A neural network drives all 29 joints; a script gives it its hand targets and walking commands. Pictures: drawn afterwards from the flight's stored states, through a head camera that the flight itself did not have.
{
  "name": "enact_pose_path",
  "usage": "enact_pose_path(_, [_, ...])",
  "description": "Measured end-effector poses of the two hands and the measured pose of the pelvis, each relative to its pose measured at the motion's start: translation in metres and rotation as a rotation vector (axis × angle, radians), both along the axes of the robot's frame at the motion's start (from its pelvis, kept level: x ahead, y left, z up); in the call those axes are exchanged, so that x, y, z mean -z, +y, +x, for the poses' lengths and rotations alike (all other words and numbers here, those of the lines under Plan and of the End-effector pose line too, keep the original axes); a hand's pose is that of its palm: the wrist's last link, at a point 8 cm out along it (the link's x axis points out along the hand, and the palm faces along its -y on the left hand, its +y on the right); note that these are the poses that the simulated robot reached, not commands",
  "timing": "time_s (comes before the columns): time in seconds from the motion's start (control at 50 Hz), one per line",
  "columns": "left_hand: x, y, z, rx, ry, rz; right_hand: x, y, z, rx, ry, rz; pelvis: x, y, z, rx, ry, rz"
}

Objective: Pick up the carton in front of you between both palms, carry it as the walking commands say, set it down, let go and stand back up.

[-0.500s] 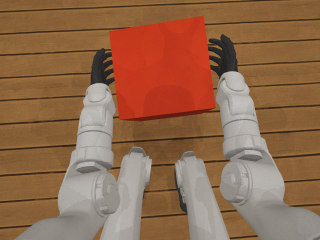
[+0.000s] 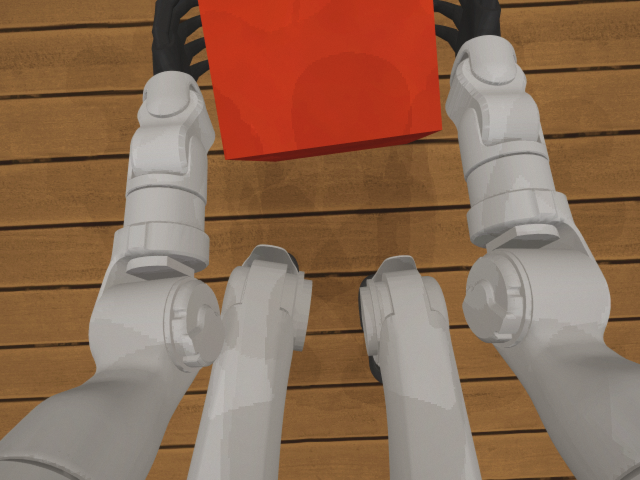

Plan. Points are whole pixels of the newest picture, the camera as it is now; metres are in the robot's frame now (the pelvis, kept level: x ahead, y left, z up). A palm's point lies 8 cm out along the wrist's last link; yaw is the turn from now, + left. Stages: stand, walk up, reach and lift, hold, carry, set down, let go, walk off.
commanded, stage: set down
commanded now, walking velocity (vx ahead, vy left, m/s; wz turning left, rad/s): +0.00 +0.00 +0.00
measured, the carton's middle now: (326, 67) +0.53 +0.03 -0.23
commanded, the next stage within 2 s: none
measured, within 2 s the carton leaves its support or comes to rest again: rests again in 0.38 s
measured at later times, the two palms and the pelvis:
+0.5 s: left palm (193, 81) +0.50 +0.19 -0.21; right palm (451, 43) +0.56 -0.11 -0.20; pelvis +0.01 +0.00 -0.05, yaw -1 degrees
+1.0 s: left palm (193, 78) +0.50 +0.19 -0.21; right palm (453, 51) +0.55 -0.12 -0.21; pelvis +0.00 -0.01 -0.06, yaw +0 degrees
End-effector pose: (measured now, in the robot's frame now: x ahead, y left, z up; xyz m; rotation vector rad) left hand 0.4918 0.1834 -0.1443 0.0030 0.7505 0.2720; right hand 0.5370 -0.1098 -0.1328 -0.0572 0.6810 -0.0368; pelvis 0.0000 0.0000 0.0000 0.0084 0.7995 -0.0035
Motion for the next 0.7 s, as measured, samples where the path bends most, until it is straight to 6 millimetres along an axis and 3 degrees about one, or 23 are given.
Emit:
enact_pose_path(0.12, [0.038, 0.009, 0.004, -0.023, 0.012, -0.009, 0.042, 0.009, 0.007, -0.023, 0.026, -0.003, 0.024, 0.000, -0.003, -0.001, -0.031, 0.000])
enact_pose_path(0.22, [0.055, 0.003, 0.011, 0.009, 0.034, -0.008, 0.068, -0.001, 0.004, -0.010, 0.068, -0.007, 0.036, 0.003, 0.001, 0.006, -0.075, 0.002])
enact_pose_path(0.34, [0.059, -0.004, 0.019, 0.018, 0.027, -0.032, 0.071, -0.009, 0.012, -0.019, 0.065, -0.028, 0.043, 0.002, 0.006, 0.012, -0.079, 0.011])
enact_pose_path(0.54, [0.064, 0.007, 0.007, 0.014, 0.011, -0.031, 0.069, 0.003, 0.019, -0.052, 0.057, -0.007, 0.048, -0.001, 0.006, 0.024, -0.090, 0.011])
enact_pose_path(0.7, [0.065, 0.002, 0.009, 0.042, 0.025, -0.034, 0.079, -0.005, 0.012, -0.054, 0.077, -0.005, 0.052, -0.002, 0.003, 0.019, -0.116, 0.018])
